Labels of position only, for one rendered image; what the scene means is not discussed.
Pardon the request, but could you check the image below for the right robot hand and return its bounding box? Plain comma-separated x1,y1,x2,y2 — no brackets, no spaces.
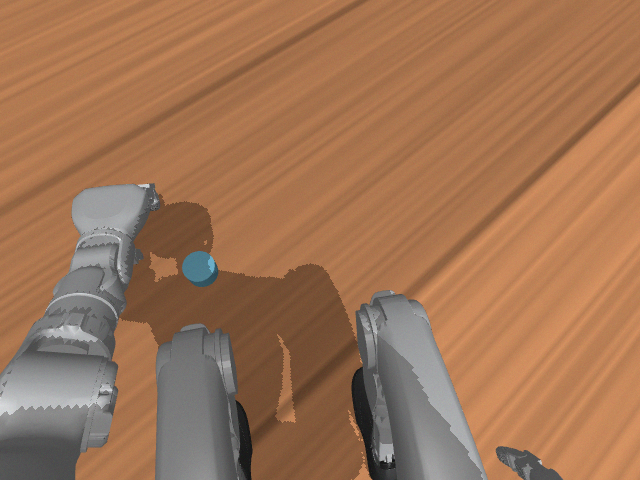
496,446,563,480

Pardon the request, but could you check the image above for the left robot arm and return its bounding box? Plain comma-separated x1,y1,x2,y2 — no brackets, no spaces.
0,229,135,480

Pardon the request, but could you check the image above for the left robot foot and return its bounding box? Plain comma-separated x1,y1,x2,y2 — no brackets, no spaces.
236,401,253,480

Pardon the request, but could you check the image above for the left robot hand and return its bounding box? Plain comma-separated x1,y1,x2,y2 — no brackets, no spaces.
71,183,160,265

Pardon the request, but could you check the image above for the right robot foot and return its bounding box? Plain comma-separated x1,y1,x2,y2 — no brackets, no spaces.
352,367,397,480

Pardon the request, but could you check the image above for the tin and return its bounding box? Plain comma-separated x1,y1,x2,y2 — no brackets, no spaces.
182,251,218,287

